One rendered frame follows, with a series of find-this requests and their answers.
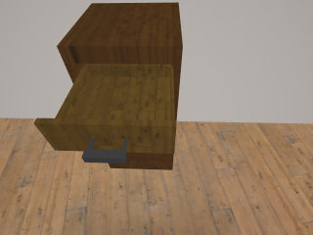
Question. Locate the drawer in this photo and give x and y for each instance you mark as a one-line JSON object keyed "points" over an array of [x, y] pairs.
{"points": [[113, 102]]}

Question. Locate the cabinet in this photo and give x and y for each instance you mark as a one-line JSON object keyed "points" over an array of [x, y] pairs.
{"points": [[128, 34]]}

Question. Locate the handle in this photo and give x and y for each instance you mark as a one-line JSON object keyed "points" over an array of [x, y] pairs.
{"points": [[103, 156]]}

